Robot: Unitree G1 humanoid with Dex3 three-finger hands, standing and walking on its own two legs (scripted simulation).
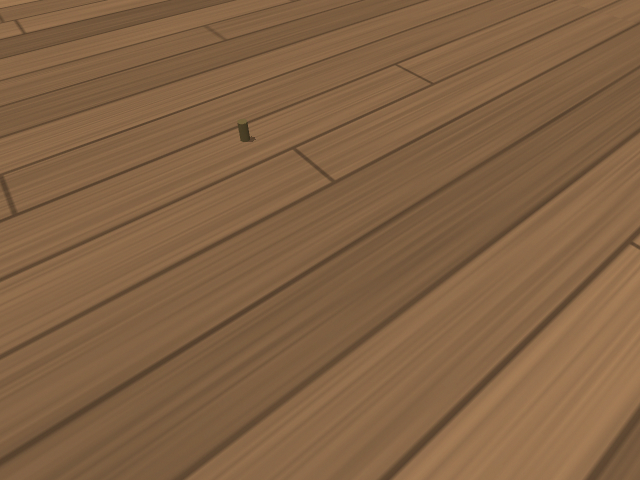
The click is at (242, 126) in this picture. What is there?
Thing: slim round
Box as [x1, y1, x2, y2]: [237, 119, 249, 141]
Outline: 239,119 237,122 240,139 242,141 247,141 249,139 246,120
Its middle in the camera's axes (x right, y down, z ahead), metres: -0.41 -0.59 +2.08
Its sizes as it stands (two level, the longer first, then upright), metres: 0.052 0.052 0.110
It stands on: the floor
